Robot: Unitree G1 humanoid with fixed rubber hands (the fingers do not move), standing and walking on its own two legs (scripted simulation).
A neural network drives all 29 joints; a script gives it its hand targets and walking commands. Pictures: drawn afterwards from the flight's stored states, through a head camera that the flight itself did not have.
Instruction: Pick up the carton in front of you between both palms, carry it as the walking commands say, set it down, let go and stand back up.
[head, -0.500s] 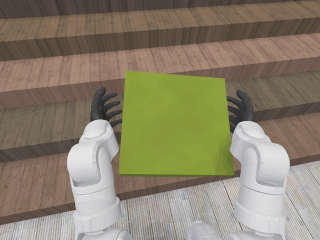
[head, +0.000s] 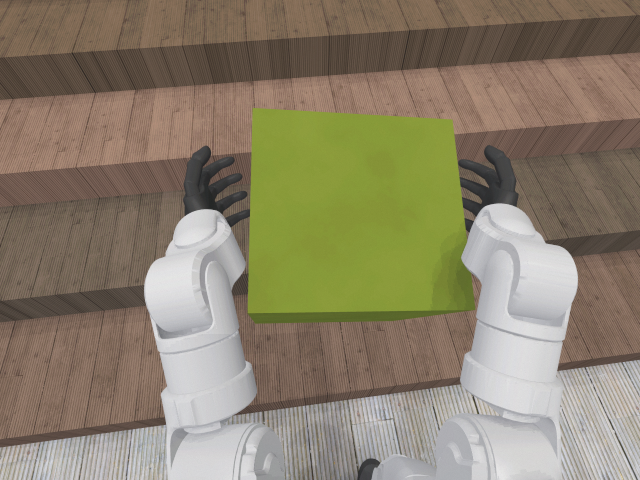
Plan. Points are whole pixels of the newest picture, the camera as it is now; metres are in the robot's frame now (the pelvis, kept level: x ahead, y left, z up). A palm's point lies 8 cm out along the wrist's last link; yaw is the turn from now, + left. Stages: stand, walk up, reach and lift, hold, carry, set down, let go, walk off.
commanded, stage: carry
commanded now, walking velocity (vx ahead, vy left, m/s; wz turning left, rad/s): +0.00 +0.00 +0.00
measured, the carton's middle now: (337, 238) +0.38 +0.02 +0.04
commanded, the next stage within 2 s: none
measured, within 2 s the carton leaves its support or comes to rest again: neither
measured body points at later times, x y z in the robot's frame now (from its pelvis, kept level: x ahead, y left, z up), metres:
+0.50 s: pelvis +0.06 +0.03 -0.01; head +0.06 +0.05 +0.44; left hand +0.39 +0.19 +0.10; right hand +0.41 -0.11 +0.11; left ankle +0.00 +0.10 -0.74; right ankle +0.02 -0.10 -0.74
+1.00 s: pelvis +0.03 +0.01 -0.01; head +0.00 +0.01 +0.44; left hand +0.36 +0.16 +0.11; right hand +0.37 -0.15 +0.12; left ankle +0.00 +0.10 -0.74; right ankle +0.02 -0.10 -0.74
